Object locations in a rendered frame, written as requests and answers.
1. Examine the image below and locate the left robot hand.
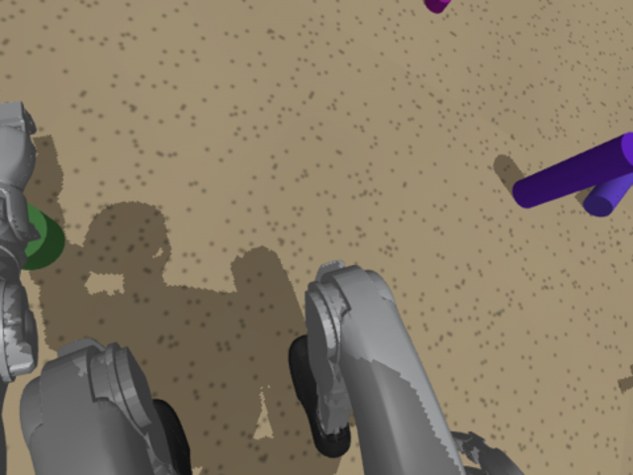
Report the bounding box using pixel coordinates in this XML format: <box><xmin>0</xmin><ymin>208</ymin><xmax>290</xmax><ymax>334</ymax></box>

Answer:
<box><xmin>0</xmin><ymin>101</ymin><xmax>41</xmax><ymax>242</ymax></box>

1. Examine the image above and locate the right robot foot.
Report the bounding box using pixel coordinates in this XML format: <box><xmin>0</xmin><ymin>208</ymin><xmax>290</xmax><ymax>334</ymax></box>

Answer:
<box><xmin>289</xmin><ymin>334</ymin><xmax>351</xmax><ymax>458</ymax></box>

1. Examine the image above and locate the right robot hand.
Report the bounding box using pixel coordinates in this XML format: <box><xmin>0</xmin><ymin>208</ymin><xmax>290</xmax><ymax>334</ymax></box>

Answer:
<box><xmin>451</xmin><ymin>431</ymin><xmax>524</xmax><ymax>475</ymax></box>

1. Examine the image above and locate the left robot foot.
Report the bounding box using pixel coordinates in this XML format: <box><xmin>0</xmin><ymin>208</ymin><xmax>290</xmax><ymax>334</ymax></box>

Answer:
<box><xmin>152</xmin><ymin>399</ymin><xmax>193</xmax><ymax>475</ymax></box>

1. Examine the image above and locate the left robot arm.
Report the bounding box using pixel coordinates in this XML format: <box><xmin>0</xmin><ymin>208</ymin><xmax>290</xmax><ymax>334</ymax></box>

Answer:
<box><xmin>0</xmin><ymin>182</ymin><xmax>39</xmax><ymax>475</ymax></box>

